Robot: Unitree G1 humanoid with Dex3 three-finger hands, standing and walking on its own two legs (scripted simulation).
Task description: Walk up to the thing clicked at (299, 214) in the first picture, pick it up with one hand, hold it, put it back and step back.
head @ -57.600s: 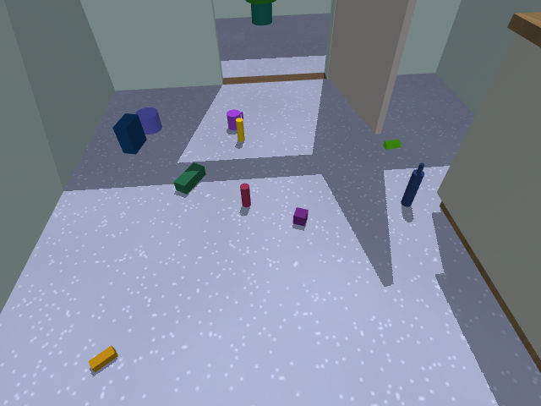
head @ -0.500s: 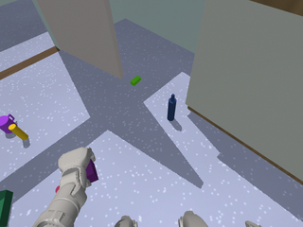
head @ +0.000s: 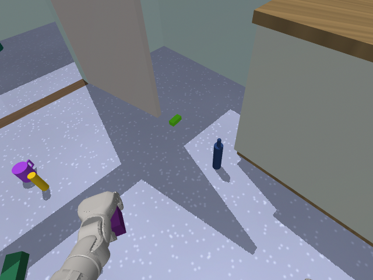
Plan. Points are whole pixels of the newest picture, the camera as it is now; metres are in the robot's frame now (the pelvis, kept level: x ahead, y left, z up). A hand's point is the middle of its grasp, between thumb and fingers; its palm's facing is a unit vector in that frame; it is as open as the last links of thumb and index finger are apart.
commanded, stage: hold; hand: left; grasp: from above
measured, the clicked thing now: (109, 222) +0.32 +0.22 -0.11
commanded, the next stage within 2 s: crouch in 1.80 s
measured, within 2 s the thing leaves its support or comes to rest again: neither
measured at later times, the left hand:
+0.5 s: hand (102, 219) +0.30 +0.22 -0.05, palm faces -0.42 -0.15 -0.89, open 9.3 cm
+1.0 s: hand (99, 227) +0.28 +0.22 -0.03, palm faces -0.41 -0.16 -0.90, open 9.3 cm
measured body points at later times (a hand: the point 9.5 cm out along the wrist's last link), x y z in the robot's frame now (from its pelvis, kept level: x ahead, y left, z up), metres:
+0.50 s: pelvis +0.00 +0.00 +0.01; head +0.03 -0.02 +0.46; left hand +0.32 +0.22 +0.00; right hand +0.12 -0.26 -0.11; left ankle +0.01 +0.13 -0.71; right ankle +0.01 -0.13 -0.71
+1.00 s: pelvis -0.01 +0.00 +0.02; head +0.00 -0.03 +0.47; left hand +0.30 +0.22 +0.02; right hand +0.12 -0.26 -0.10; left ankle +0.01 +0.13 -0.71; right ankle +0.01 -0.13 -0.71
